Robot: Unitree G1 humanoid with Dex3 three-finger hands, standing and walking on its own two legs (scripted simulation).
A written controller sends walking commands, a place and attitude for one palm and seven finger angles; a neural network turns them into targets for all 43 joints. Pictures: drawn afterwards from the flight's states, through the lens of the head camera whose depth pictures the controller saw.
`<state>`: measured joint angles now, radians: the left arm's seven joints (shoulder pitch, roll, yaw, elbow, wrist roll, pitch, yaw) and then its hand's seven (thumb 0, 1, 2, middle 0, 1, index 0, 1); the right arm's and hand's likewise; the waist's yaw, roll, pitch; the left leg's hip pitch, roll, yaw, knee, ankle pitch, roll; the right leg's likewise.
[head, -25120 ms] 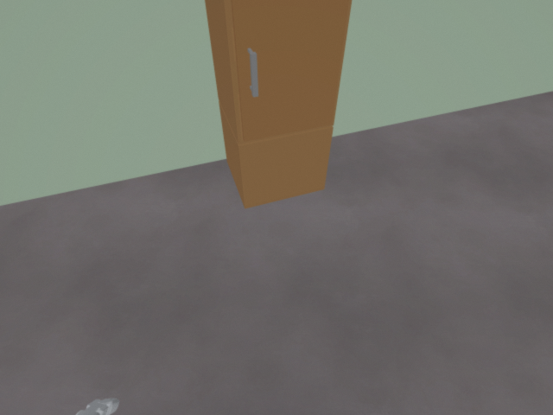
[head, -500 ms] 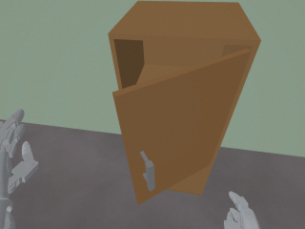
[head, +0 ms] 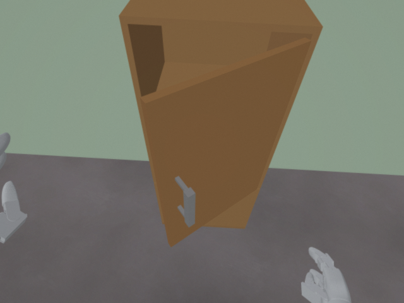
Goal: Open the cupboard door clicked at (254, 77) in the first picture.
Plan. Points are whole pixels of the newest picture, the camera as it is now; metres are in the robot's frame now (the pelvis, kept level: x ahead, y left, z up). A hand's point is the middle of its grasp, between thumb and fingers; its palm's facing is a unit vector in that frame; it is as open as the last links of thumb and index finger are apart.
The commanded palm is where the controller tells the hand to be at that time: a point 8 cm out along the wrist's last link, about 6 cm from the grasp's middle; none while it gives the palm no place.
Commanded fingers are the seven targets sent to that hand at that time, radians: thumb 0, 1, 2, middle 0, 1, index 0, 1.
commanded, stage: step back with the hand held close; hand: left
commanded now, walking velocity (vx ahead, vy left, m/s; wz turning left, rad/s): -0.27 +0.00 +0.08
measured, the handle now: (184, 202) +0.35 +0.06 -0.05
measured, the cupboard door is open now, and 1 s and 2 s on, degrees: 39 39 39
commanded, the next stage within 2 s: stop stepping back and stand still in 0.68 s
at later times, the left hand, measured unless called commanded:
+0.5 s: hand out of the picture +0.02 +0.29 +0.17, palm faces +0.58 -0.66 -0.48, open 7.4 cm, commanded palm -0.02 +0.31 +0.18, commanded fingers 0.00 0.90 0.90 -0.20 -0.30 -0.20 -0.30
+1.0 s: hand out of the picture -0.10 +0.19 +0.17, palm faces +0.33 -0.77 -0.55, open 7.4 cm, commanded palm -0.16 +0.25 +0.18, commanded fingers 0.00 0.90 0.90 -0.20 -0.30 -0.20 -0.30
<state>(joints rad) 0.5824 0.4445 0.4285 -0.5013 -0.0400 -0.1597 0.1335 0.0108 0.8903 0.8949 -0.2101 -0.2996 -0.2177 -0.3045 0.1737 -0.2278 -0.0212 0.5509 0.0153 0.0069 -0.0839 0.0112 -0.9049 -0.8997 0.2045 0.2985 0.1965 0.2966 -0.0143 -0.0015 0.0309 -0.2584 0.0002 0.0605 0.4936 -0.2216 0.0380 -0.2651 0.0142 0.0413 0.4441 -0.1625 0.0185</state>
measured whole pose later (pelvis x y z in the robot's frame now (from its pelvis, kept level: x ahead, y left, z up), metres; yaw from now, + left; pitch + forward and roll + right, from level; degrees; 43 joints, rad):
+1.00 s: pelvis -0.31 -0.05 -0.02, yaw +0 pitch +3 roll -1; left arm 0.61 0.49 0.47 -0.63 -0.06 -0.22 0.13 0.01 0.89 0.90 -0.21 -0.30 -0.21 -0.30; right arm 0.18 -0.18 0.01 0.63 0.00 -0.11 -0.02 0.01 -0.90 -0.90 0.21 0.30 0.20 0.30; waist 0.00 -0.02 0.03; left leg -0.65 0.08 0.06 0.72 -0.24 -0.02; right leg -0.06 0.05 -0.04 0.47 -0.47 -0.05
